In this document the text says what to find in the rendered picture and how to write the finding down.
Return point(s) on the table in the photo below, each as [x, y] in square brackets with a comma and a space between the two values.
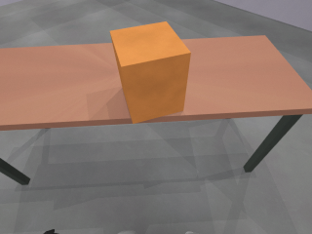
[66, 86]

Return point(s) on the carton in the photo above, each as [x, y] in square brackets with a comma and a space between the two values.
[153, 65]

